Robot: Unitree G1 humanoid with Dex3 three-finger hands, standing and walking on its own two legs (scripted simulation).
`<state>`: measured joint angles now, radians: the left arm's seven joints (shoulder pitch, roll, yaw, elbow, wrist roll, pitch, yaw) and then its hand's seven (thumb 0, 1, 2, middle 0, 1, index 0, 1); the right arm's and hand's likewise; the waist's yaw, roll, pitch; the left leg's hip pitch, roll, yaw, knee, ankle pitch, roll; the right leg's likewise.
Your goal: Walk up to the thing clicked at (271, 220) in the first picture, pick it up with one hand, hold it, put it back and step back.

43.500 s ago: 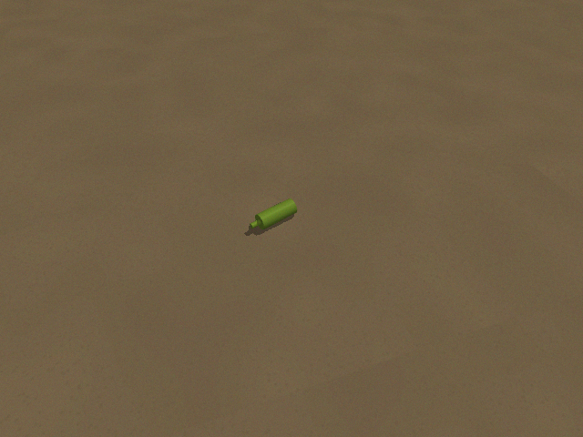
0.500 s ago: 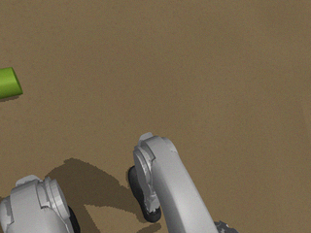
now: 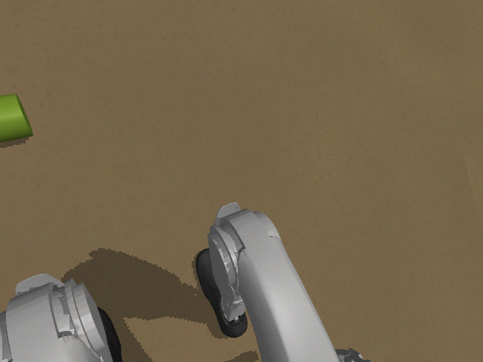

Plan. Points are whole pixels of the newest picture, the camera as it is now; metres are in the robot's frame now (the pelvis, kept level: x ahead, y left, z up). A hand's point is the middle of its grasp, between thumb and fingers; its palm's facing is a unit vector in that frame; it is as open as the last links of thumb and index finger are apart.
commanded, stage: home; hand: left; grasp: from above
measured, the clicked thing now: out of the picture +0.59 +0.31 -0.29
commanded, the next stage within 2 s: none
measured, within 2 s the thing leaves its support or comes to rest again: neither
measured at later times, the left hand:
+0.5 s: hand out of the picture +0.47 +0.33 +0.00, palm faces -0.24 -0.48 -0.84, open 8.9 cm
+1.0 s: hand out of the picture +0.32 +0.23 +0.18, palm faces +0.09 -0.92 -0.38, open 7.4 cm
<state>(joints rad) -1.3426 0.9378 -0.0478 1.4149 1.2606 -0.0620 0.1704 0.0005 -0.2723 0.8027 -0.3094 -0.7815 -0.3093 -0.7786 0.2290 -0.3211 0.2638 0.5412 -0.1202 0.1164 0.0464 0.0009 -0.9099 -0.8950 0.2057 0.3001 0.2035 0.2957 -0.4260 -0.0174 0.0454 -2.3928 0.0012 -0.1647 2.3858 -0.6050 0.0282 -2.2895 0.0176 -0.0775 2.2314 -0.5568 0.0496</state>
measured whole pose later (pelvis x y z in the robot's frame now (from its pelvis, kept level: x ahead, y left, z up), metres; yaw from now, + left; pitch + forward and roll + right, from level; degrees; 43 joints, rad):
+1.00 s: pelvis +0.04 -0.01 +0.28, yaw +10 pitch +23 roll -4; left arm -0.14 0.31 0.06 0.43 0.09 0.30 0.08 0.01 0.89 0.90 -0.21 -0.30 -0.21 -0.30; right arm 0.16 -0.21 0.04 0.60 0.04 -0.06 -0.07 0.01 -0.91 -0.90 0.21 0.30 0.21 0.30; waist -0.10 0.03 -0.17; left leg -1.31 0.03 -0.08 1.47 -0.57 -0.02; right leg -1.28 -0.01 -0.05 1.41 -0.53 0.02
